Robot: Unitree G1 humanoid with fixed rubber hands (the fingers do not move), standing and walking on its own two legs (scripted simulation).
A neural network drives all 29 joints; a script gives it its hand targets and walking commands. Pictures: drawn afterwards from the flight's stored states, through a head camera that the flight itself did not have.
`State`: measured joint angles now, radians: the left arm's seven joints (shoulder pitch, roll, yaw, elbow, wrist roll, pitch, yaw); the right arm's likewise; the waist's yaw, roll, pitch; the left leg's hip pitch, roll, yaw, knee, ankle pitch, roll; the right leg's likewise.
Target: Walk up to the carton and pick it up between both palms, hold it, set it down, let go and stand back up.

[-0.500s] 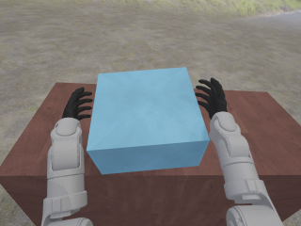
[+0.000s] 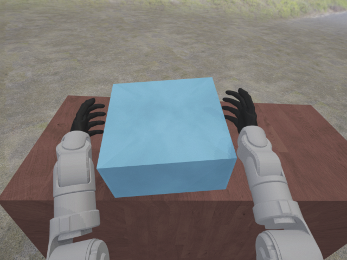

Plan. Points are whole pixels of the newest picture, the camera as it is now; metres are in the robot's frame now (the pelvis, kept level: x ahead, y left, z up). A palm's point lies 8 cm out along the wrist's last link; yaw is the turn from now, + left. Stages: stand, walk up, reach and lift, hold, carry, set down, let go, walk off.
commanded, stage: hold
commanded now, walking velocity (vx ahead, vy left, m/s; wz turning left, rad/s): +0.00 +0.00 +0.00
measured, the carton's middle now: (166, 133) +0.41 +0.00 +0.11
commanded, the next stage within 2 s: none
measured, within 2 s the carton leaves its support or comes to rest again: neither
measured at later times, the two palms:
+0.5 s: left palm (84, 136) +0.34 +0.19 +0.17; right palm (247, 125) +0.35 -0.18 +0.19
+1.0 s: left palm (82, 135) +0.34 +0.19 +0.17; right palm (246, 124) +0.35 -0.17 +0.20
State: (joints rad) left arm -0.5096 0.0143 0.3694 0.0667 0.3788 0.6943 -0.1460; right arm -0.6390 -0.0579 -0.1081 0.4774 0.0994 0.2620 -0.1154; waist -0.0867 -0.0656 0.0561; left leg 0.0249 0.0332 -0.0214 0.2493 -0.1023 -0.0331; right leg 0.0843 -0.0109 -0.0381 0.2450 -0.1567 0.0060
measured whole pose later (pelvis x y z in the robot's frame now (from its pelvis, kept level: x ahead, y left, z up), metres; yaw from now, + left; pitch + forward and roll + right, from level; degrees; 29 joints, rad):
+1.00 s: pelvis +0.00 +0.00 +0.00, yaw +0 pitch -10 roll +0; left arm -0.48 0.01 0.34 0.02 0.38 0.71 -0.13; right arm -0.63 -0.07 -0.11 0.46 0.12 0.26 -0.11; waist -0.09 -0.08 0.06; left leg 0.02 0.03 -0.02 0.26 -0.11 -0.03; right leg 0.08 -0.01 -0.04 0.25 -0.16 0.01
